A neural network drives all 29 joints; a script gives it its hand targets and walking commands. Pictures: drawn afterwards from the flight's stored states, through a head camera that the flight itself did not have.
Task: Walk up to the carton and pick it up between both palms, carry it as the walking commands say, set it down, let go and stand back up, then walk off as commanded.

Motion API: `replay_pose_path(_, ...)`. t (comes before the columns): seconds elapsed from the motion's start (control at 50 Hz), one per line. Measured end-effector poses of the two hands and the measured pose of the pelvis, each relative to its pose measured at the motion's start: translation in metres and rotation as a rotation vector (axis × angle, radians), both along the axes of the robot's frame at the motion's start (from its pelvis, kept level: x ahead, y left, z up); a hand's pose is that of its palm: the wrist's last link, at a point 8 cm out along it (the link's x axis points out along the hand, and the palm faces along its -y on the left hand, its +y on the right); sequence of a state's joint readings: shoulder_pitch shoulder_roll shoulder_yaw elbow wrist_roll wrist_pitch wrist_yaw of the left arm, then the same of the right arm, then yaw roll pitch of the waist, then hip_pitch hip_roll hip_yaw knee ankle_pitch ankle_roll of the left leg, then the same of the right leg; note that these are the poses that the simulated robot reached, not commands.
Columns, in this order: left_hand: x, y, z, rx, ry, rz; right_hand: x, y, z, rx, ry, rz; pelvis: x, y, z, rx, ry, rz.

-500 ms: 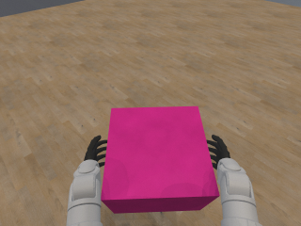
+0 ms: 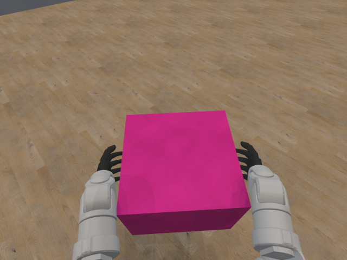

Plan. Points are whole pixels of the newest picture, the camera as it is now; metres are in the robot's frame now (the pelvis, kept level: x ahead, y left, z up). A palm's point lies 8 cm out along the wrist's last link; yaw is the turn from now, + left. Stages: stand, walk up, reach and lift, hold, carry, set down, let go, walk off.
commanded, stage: reach and lift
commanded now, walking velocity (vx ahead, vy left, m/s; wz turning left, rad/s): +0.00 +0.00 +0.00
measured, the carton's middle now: (178, 172) +0.34 +0.00 -0.02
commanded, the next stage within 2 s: hold in 0.52 s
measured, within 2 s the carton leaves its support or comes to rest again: neither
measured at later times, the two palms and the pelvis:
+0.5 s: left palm (106, 179) +0.29 +0.17 +0.03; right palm (253, 172) +0.29 -0.18 +0.04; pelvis +0.02 +0.00 +0.00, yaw +1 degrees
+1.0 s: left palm (106, 181) +0.28 +0.17 +0.04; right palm (255, 177) +0.28 -0.18 +0.04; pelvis +0.02 +0.00 +0.00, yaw +1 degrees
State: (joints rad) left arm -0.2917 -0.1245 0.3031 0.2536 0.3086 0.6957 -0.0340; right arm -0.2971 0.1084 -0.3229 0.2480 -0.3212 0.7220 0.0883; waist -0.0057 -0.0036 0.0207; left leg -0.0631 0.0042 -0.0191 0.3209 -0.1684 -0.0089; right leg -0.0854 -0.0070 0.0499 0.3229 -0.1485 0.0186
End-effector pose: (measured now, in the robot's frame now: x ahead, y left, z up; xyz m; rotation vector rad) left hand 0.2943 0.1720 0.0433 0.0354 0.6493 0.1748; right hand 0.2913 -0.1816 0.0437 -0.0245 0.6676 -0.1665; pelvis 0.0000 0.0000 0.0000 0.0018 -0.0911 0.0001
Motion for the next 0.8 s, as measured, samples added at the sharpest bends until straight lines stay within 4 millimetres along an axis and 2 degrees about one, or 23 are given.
replay_pose_path(0.16, 0.001, -0.002, -0.001, -0.016, -0.010, 0.008, 0.003, -0.002, 0.007, -0.008, -0.015, -0.002, 0.011, -0.004, 0.002, 0.002, 0.009, 0.004)
replay_pose_path(0.4, -0.004, -0.001, -0.006, 0.001, 0.012, 0.009, -0.002, -0.001, -0.006, 0.018, 0.005, -0.010, 0.018, -0.004, 0.002, 0.000, 0.000, 0.009)
replay_pose_path(0.6, -0.005, 0.001, -0.008, -0.017, -0.005, 0.021, 0.003, 0.002, 0.002, -0.012, -0.014, 0.006, 0.025, -0.005, 0.003, -0.001, 0.017, 0.011)
replay_pose_path(0.8, -0.012, -0.001, -0.009, 0.010, 0.015, 0.002, -0.010, 0.000, -0.007, 0.011, 0.002, -0.013, 0.027, -0.001, 0.003, -0.001, 0.005, 0.016)
